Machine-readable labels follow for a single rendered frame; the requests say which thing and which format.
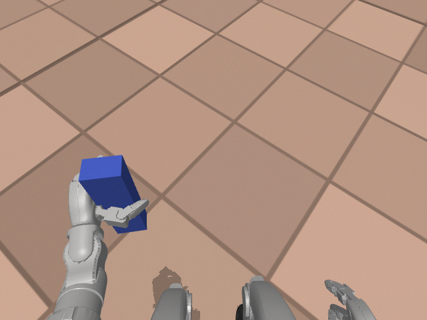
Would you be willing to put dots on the left robot hand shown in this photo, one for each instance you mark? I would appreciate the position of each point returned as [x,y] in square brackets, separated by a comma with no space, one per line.
[82,208]

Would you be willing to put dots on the left robot arm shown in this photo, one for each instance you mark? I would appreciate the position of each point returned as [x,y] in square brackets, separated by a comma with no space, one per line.
[83,291]

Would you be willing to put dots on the right robot hand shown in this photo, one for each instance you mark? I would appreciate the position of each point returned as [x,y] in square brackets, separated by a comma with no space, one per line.
[357,309]

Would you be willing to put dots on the carton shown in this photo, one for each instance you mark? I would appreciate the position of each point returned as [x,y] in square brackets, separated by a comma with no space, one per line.
[108,182]

